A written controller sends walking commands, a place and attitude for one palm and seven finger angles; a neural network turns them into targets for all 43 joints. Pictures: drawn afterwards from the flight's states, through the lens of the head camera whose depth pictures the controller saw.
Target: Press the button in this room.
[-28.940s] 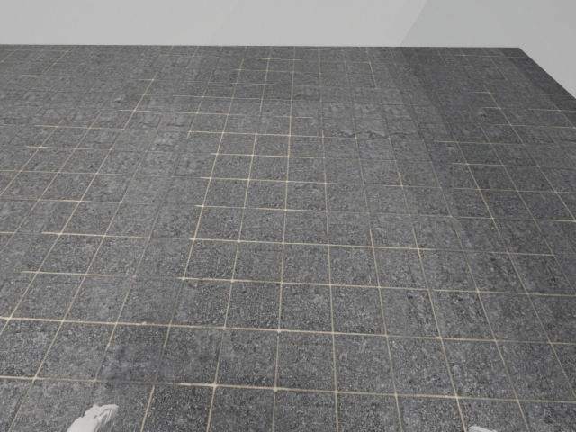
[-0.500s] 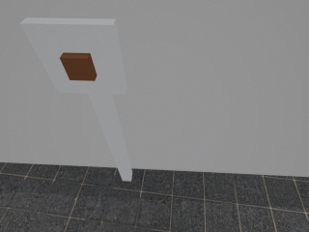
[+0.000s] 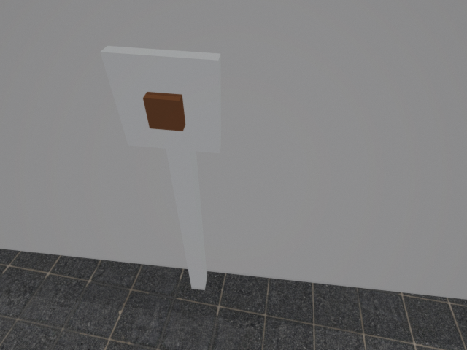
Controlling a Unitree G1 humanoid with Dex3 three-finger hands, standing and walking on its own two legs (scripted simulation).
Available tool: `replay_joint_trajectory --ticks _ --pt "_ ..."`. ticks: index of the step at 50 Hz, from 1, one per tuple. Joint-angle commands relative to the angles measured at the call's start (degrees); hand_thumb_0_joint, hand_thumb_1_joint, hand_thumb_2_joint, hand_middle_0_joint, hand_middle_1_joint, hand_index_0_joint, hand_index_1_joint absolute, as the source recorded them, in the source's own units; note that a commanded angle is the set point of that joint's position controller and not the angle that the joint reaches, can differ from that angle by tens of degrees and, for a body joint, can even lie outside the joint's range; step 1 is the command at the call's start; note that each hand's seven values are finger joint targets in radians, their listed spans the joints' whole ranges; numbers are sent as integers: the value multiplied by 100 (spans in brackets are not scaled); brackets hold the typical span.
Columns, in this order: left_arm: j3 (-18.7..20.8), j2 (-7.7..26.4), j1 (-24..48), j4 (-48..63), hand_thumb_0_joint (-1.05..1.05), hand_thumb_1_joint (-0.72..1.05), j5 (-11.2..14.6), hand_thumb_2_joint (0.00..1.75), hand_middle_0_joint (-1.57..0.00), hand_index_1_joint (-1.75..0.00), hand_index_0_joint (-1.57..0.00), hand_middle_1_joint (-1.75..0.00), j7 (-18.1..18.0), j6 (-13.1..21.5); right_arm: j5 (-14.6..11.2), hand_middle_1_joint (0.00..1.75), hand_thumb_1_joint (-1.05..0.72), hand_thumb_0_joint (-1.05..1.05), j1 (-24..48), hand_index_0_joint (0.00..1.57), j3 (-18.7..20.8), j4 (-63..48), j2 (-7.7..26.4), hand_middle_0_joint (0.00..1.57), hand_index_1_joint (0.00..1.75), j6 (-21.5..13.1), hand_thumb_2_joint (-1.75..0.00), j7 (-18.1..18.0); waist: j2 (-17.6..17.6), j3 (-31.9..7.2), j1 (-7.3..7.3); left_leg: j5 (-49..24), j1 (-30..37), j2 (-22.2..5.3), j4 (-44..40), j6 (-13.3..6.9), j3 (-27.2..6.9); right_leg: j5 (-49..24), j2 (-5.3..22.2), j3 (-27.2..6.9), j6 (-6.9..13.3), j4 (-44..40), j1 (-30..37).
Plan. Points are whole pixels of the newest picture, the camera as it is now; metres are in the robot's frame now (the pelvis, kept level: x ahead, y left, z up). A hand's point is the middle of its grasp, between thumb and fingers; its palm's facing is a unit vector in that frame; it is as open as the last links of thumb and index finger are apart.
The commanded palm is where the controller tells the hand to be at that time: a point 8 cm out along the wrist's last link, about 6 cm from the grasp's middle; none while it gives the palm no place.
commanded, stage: raise the hand and make a fist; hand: left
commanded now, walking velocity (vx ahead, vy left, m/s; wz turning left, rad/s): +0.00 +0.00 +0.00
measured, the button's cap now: (165, 111) +0.51 +0.18 +0.17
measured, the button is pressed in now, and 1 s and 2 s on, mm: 0 0 0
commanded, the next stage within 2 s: aim a knuckle at the button in 2.00 s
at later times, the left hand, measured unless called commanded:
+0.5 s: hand out of the picture +0.12 +0.22 -0.02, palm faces +0.10 -0.99 -0.02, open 4.9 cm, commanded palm +0.11 +0.26 +0.00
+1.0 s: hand (100, 288) +0.19 +0.22 +0.06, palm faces +0.01 -1.00 -0.08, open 3.0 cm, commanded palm +0.16 +0.27 +0.07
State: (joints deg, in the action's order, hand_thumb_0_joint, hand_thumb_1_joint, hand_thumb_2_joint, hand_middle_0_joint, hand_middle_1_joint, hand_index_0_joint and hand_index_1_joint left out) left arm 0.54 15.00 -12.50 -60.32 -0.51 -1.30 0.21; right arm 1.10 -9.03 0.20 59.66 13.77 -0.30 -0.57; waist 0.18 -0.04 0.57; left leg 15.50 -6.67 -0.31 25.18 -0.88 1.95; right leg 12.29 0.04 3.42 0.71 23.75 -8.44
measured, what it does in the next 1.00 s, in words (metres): stands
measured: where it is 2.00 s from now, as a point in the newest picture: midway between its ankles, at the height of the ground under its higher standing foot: outside the picture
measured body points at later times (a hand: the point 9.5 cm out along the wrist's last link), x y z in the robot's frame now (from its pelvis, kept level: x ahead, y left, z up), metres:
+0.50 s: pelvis -0.06 +0.01 -0.07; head -0.04 +0.03 +0.38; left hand +0.11 +0.27 -0.02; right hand +0.15 -0.23 -0.10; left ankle -0.02 +0.11 -0.74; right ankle +0.01 -0.11 -0.74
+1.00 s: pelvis +0.01 +0.01 -0.04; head +0.02 +0.01 +0.41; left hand +0.19 +0.27 +0.07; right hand +0.20 -0.21 -0.10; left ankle -0.02 +0.11 -0.74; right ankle +0.01 -0.11 -0.74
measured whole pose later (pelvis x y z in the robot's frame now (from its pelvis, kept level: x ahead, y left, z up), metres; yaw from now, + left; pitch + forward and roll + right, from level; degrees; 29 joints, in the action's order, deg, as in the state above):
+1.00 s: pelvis +0.01 +0.01 -0.04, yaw +4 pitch +6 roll -2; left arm 13.0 16.1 -25.7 13.0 18.0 19.7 8.7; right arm -2.9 -15.4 -1.3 32.0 14.2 -15.3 -3.0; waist 3.0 -5.3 1.3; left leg 26.2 -27.7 0.9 48.3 -1.7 -2.1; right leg 23.1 -1.0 3.4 0.5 44.4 -27.0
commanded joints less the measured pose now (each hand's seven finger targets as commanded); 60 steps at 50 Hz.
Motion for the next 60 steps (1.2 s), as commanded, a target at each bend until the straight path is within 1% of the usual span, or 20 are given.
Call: replay_joint_trajectory --ticks 1,2,3,4,5,6,7,9,11,14,16,18,20,24,28,33,38,45,53,60 --pt "1891 2247 4156 8535 0 90 1036 90 -23 -33 -23 -33 -163 1444 -371 30 -90 0 -64 20 298 -2364 1085 20 30 -870 -90 -262 928 -2248 -466 -2163 516 88 -262 35 -389 -2337 305 -285 173 409 414" --pt "1315 1374 492 6656 0 90 641 90 -25 -36 -25 -36 -71 1152 -250 30 -90 0 342 20 99 -2296 727 20 30 -1375 -90 -464 1658 -1476 242 -2902 870 -174 -228 16 -222 -899 85 -43 259 582 -103" --pt "872 782 458 6390 0 90 959 90 -28 -39 -28 -39 -244 996 -326 30 -90 0 222 20 86 -1989 871 20 30 -1522 -90 -494 1466 -1322 -89 -2112 288 -185 -201 260 -273 -179 54 210 197 621 -386" --pt "175 -466 -679 5898 0 90 1036 90 -31 -42 -31 -42 -177 661 -417 30 -90 0 -110 20 83 -1994 528 20 30 -1620 -90 -401 967 -885 -198 -1280 159 -184 -296 175 -341 38 0 225 98 572 -808" --pt "294 -197 477 6765 0 90 1157 90 -34 -45 -34 -45 -121 894 -395 30 -90 0 83 20 109 -2440 792 20 30 -1734 -90 -399 704 -183 -331 -505 -484 -120 -203 158 -539 102 46 229 57 573 -982" --pt "584 34 304 6387 0 90 1135 90 -36 -48 -36 -48 -19 1164 -346 30 -90 0 -7 20 216 -2429 849 20 30 -1796 -90 -420 85 -99 -397 328 -878 -97 -69 113 -565 565 22 242 11 549 -1323" --pt "534 -180 63 5762 0 90 1154 90 -39 -51 -39 -51 138 1454 -326 30 -90 0 3 20 214 -2478 830 20 30 -1838 -90 -414 -653 482 -402 1015 -1589 -27 66 110 -669 1067 -28 320 -13 665 -1779" --pt "494 -499 -624 4858 0 90 1245 90 -45 -57 -45 -57 641 2103 -303 30 -90 0 25 20 252 -2693 818 20 30 -1892 -90 -318 -1608 536 -222 1386 -2370 99 659 123 -583 1856 -78 361 -10 1115 -2459" --pt "750 -355 -1352 4511 0 90 1438 90 -50 -63 -50 -63 1312 2847 -235 30 -90 0 90 20 337 -2974 831 20 30 -2005 -90 -179 -1511 34 67 1396 -2921 190 1350 156 -358 2316 -44 189 42 1599 -2806" --pt "1458 686 -1355 4956 0 90 1538 90 -58 -72 -58 -72 2332 3464 -269 30 -90 0 198 20 391 -3599 953 20 30 -2050 -90 43 -442 -965 292 1179 -3186 305 1975 115 -148 2235 74 -234 170 2018 -2570" --pt "1845 1113 -1230 5691 0 90 1628 90 -64 -78 -64 -78 2465 3200 -341 30 -90 0 294 20 347 -3984 862 20 30 -1944 -90 -11 131 -1509 463 1393 -3249 267 1900 39 -150 2298 94 -351 139 2171 -2380" --pt "1919 1088 -855 6656 0 90 1917 90 -69 -84 -69 -84 2267 2869 -367 30 -90 0 347 20 267 -4216 776 20 30 -1804 -90 -78 644 -1460 440 2249 -3348 195 1575 40 -391 2641 89 -401 116 2232 -2348" --pt "1861 902 -436 7585 0 90 2051 90 -75 -90 -75 -90 1882 2730 -401 30 -90 0 280 20 228 -4235 692 20 30 -1739 -90 -166 771 -1295 268 2567 -3170 106 1514 16 -556 2630 55 -346 125 2219 -2492" --pt "1201 643 -82 8693 0 90 1700 90 -86 -102 -86 -102 1331 2932 -310 30 -90 0 -86 20 149 -4014 727 20 30 -1841 -90 -298 611 -965 -192 2344 -3009 -19 1664 -70 -770 2299 -70 -218 122 2324 -2917" --pt "383 328 -164 7877 0 90 1457 90 -97 -114 -97 -114 1707 2584 -359 30 -90 0 -257 20 84 -3778 864 20 30 -1966 -90 -319 380 -488 -578 2178 -2997 9 1856 -127 -891 2026 -118 -184 53 2140 -3128" --pt "1428 1132 -796 7316 0 90 1558 90 -111 -129 -111 -129 2122 1367 -472 30 -90 0 -191 20 137 -3883 849 20 30 -1873 -90 -424 -55 -1066 -27 1250 -2792 56 1721 -117 -681 1734 -62 -224 51 1720 -2187" --pt "2247 1176 -967 8602 0 90 2104 90 -124 -144 -124 -144 1719 1260 -384 30 -90 0 3 20 35 -3979 510 20 30 -1791 -90 -420 242 -1854 370 -729 -2120 65 1710 -2 -511 -204 -117 -20 104 1894 -1140" --pt "1361 620 -1173 8233 0 90 1858 90 -130 -150 -130 -150 2026 1317 -411 30 -90 0 -263 20 109 -3701 632 20 30 -1880 -90 -263 326 -1116 -46 -1370 -1767 5 1697 -11 -484 -1004 -120 35 17 1693 -1529" --pt "2327 1489 -480 8930 0 90 2096 90 -130 -150 -130 -150 2064 1075 -394 30 -90 0 -116 20 24 -3750 642 20 30 -1899 -90 -436 146 -1545 173 -1414 -1333 48 1385 -49 -498 -1129 -70 -20 29 1378 -842" --pt "1888 1078 -202 8464 0 90 2193 90 -130 -150 -130 -150 2222 753 -467 30 -90 0 -103 20 -68 -3643 695 20 30 -1934 -90 -436 372 -1036 116 -1513 -1033 28 1088 -21 -509 -1252 -84 58 31 1092 -848"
